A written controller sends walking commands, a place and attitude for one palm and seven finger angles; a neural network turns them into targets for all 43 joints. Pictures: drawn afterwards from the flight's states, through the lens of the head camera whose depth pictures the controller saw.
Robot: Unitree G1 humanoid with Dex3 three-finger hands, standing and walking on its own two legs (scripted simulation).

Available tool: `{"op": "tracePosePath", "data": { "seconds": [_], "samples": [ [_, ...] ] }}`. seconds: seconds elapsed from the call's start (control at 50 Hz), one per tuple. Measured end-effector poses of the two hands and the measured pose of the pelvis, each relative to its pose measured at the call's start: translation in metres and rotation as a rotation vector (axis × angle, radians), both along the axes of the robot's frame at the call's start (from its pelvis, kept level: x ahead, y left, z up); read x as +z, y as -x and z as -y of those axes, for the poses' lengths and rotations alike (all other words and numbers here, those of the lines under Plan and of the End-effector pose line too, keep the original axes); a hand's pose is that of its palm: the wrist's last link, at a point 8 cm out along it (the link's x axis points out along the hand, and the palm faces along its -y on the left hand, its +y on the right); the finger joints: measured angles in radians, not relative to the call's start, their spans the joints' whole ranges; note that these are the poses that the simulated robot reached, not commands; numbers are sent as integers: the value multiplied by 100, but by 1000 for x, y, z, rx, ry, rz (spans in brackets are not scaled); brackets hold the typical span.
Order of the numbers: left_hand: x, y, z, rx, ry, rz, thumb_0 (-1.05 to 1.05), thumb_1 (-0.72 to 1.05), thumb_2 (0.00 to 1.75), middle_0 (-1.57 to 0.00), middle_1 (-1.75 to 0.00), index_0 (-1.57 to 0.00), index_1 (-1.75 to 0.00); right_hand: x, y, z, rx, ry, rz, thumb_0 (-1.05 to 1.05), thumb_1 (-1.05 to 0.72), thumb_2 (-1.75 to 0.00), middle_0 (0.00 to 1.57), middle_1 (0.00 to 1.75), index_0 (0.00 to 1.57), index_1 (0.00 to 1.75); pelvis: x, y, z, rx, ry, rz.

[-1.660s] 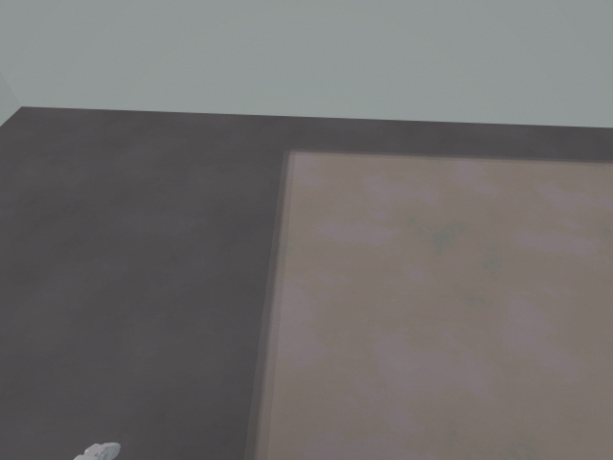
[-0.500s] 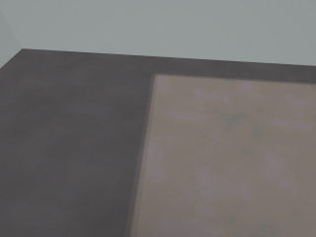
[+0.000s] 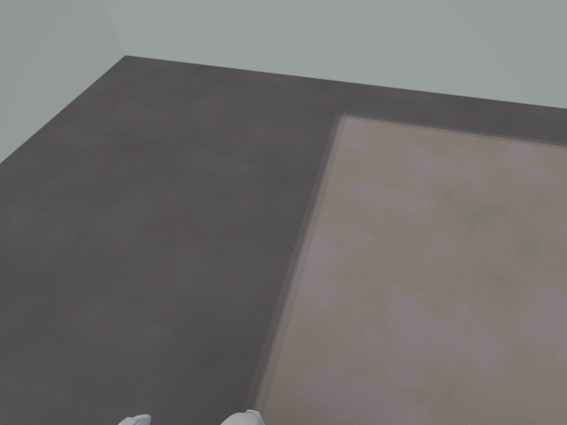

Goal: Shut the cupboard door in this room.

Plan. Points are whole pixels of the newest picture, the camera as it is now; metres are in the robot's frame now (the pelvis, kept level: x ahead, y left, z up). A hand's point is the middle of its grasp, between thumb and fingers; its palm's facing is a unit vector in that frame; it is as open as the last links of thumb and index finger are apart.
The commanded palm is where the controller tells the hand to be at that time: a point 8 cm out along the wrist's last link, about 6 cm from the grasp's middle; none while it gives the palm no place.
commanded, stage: turn or walk to find it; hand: left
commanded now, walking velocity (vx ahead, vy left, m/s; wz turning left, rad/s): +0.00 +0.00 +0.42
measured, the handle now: out of the picture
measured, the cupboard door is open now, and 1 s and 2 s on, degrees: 85 85 85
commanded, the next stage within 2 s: none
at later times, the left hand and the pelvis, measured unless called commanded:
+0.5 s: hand out of the picture -0.04 +0.25 -0.17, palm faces +0.26 -0.93 -0.25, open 7.4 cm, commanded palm none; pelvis -0.02 +0.03 +0.00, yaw +12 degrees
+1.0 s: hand out of the picture -0.06 +0.20 -0.15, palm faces +0.44 -0.86 -0.25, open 7.4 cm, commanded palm none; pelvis -0.03 +0.00 +0.01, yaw +26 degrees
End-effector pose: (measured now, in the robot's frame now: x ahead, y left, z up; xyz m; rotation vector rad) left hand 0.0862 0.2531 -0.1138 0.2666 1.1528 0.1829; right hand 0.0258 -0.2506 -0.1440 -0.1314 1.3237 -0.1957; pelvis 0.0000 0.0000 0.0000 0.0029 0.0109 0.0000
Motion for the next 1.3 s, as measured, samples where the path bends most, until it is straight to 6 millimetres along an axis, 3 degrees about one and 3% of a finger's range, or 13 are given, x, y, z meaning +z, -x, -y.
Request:
{"op": "tracePosePath", "data": {
  "seconds": [0.1, 0.18, 0.26, 0.4, 0.48, 0.58, 0.7, 0.76, 0.86, 0.96, 1.14, 1.2, 1.3],
  "samples": [
    [5, 35, 5, 59, 1, -34, 1, 91, 90, -20, -30, -20, -30, 10, -20, 18, 46, 22, 28, 1, -91, -90, 20, 30, 20, 30, 7, 2, 4, 51, -18, 18],
    [1, 61, 5, 110, 21, -62, 1, 91, 90, -20, -30, -20, -30, 16, -40, 18, 103, 40, 37, 1, -91, -90, 19, 30, 19, 30, 9, 3, 3, 94, -32, 20],
    [-10, 92, -2, 171, 49, -105, 1, 91, 90, -20, -30, -20, -30, 20, -67, 2, 181, 52, 54, 1, -91, -90, 19, 30, 19, 30, 6, 6, -6, 132, -29, 14],
    [-36, 144, -31, 283, 79, -208, 1, 91, 90, -20, -30, -20, -30, 27, -109, -48, 309, 63, 165, 1, -91, -90, 19, 30, 19, 30, -5, 14, -28, 180, -16, 15],
    [-28, 148, -40, 317, 80, -198, 1, 91, 90, -20, -30, -20, -30, 33, -111, -67, 343, 47, 179, 1, -90, -90, 20, 30, 20, 30, 3, 17, -32, 209, 1, 18],
    [-15, 135, -41, 335, 66, -121, 1, 91, 90, -20, -30, -20, -30, 30, -106, -74, 366, 12, 162, 1, -90, -90, 20, 30, 20, 30, 8, 20, -29, 251, 10, 19],
    [-4, 115, -27, 348, 27, -18, 1, 91, 90, -20, -30, -20, -30, 11, -97, -58, 376, -26, 116, 1, -90, -90, 20, 30, 20, 30, 3, 20, -12, 304, -5, 15],
    [-1, 116, -15, 356, 5, 17, 1, 91, 90, -20, -30, -20, -30, 0, -95, -44, 381, -34, 90, 1, -90, -90, 20, 30, 20, 30, -3, 21, -2, 335, -11, 16],
    [5, 134, 3, 404, 19, 5, 1, 91, 90, -20, -30, -20, -30, 4, -94, -31, 410, -19, 42, 1, -90, -90, 20, 30, 20, 30, 5, 22, 2, 388, -21, 24],
    [-2, 157, 11, 453, 54, -30, 1, 91, 90, -20, -30, -20, -30, 11, -96, -33, 452, 7, 14, 1, -91, -90, 19, 30, 19, 30, 7, 24, -1, 436, -25, 23],
    [-39, 225, -7, 590, 117, -115, 1, 91, 90, -20, -30, -20, -30, 18, -115, -86, 589, 48, 94, 1, -91, -90, 19, 30, 19, 30, -8, 43, -26, 512, -7, 21],
    [-36, 239, -14, 614, 118, -147, 1, 91, 90, -20, -30, -20, -30, 26, -114, -101, 609, 43, 123, 1, -91, -90, 19, 30, 20, 30, -2, 47, -29, 525, 1, 21],
    [-21, 241, -22, 639, 102, -108, 1, 91, 90, -20, -30, -20, -30, 31, -111, -115, 643, 20, 123, 1, -90, -90, 20, 30, 20, 30, 8, 52, -30, 559, 11, 18]
  ]
}}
